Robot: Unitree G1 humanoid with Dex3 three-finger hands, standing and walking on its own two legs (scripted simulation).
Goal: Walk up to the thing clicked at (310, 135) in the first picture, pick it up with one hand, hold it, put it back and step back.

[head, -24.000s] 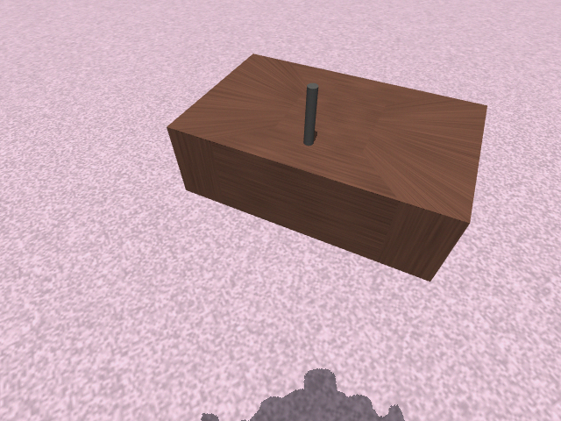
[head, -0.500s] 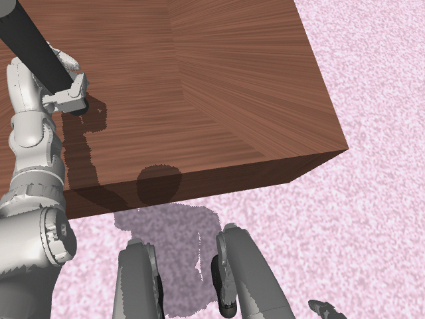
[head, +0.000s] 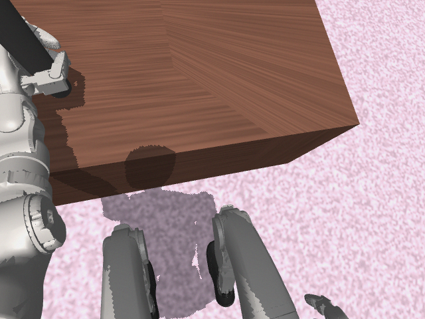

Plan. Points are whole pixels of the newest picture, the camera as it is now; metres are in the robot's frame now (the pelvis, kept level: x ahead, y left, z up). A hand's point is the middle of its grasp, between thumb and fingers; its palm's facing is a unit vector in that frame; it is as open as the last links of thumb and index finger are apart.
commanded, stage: lower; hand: left
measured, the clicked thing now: (26, 48) +0.55 +0.21 +0.04
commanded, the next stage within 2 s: loosen in 0.58 s
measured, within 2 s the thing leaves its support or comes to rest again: rests again in 0.88 s
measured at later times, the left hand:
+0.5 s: hand (60, 71) +0.57 +0.19 -0.03, palm faces +0.11 -0.99 -0.07, open 5.0 cm
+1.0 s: hand (58, 69) +0.57 +0.19 -0.03, palm faces +0.12 -0.99 -0.04, open 5.4 cm
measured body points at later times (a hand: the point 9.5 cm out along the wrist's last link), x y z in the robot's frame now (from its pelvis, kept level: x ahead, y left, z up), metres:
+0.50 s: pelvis -0.01 +0.00 -0.04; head +0.22 +0.03 +0.34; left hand +0.55 +0.24 -0.03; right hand +0.01 -0.26 -0.16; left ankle +0.06 +0.12 -0.48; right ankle +0.07 -0.12 -0.48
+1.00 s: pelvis -0.01 +0.00 -0.06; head +0.22 +0.04 +0.33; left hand +0.56 +0.24 -0.03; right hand +0.03 -0.27 -0.17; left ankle +0.06 +0.12 -0.48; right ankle +0.07 -0.12 -0.48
